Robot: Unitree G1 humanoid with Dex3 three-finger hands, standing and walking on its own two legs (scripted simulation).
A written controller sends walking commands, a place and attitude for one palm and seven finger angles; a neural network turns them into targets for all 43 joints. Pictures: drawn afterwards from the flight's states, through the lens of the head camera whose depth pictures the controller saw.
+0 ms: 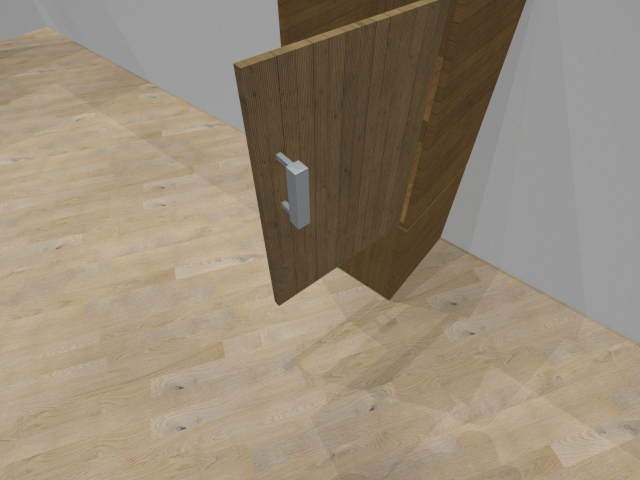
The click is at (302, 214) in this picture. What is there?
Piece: cupboard door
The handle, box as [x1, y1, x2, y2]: [276, 152, 309, 228]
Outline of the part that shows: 279,152 276,154 276,159 286,168 288,201 287,202 285,200 281,202 281,206 290,214 290,221 298,228 300,228 309,222 308,170 307,167 298,160 293,163 282,153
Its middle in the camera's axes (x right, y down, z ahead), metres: -0.05 -0.08 +0.66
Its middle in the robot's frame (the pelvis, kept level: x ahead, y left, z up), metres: +0.55 +0.08 +0.02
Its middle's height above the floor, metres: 0.80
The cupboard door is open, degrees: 78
